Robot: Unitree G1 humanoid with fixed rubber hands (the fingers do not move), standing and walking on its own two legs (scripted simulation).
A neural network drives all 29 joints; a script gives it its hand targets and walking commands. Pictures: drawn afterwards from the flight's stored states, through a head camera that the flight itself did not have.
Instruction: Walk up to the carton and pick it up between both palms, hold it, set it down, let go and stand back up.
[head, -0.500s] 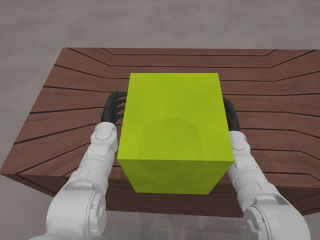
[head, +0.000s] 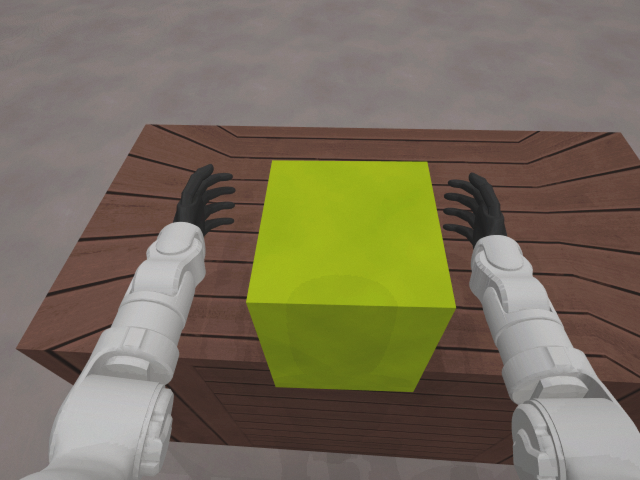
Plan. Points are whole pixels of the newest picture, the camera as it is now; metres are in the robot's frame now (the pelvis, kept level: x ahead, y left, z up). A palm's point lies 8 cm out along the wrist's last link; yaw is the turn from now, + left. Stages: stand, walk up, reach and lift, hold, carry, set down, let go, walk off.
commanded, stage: set down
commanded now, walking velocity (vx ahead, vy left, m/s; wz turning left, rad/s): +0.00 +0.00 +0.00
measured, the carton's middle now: (346, 282) +0.39 -0.02 +0.01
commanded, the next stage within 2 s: none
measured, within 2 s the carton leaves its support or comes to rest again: neither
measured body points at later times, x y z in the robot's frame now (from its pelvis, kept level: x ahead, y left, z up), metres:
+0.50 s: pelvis +0.00 -0.01 +0.01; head +0.04 +0.00 +0.45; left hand +0.44 +0.20 +0.14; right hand +0.43 -0.20 +0.12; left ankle +0.00 +0.12 -0.75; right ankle +0.02 -0.16 -0.75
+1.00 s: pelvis -0.01 -0.01 +0.01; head +0.05 +0.00 +0.45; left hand +0.37 +0.18 +0.09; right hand +0.36 -0.20 +0.08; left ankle +0.00 +0.12 -0.75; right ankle +0.02 -0.16 -0.75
